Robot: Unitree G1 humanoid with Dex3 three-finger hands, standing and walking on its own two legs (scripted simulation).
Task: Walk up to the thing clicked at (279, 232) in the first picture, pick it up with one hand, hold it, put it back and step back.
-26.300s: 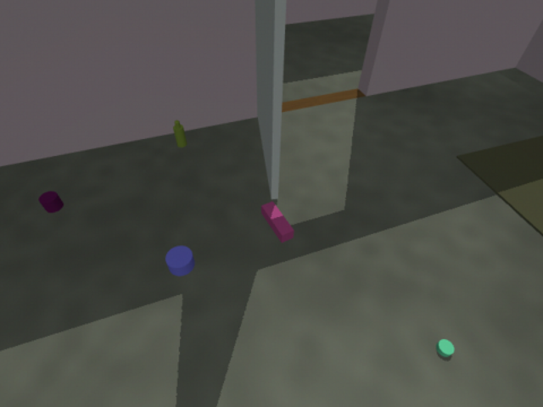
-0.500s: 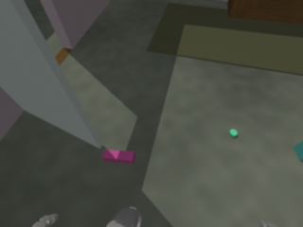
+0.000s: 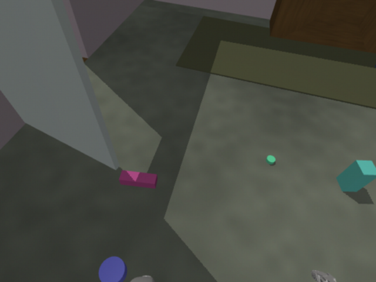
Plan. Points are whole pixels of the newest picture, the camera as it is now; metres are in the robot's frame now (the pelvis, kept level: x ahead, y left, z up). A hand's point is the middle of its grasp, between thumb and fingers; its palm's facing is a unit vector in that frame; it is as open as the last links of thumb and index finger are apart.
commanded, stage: walk up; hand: left
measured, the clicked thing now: (138, 179) +0.72 +0.30 -0.73
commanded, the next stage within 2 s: stand in 1.04 s
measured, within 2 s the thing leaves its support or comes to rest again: neither
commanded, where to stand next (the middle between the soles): +0.35 +0.03 m, yaw +4 degrees
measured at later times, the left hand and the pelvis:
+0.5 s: hand out of the picture +0.05 +0.27 -0.13, palm faces +0.08 -0.92 -0.38, open 7.3 cm; pelvis -0.02 +0.00 +0.01, yaw +4 degrees
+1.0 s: hand out of the picture +0.07 +0.28 -0.13, palm faces +0.10 -0.93 -0.35, open 7.3 cm; pelvis +0.00 +0.01 +0.02, yaw +5 degrees
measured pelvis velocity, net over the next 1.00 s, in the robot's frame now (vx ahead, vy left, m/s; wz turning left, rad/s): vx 0.00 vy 0.01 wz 0.09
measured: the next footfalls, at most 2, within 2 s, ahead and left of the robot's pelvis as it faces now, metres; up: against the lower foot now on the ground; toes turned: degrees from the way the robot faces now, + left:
right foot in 0.02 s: +0.02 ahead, -0.12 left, +0.00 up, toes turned +3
left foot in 0.28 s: +0.04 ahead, +0.13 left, +0.00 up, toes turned +2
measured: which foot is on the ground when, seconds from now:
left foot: down 0.00-0.04, up 0.06-0.26, down 0.28-1.00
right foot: up 0.00-0.00, down 0.02-1.00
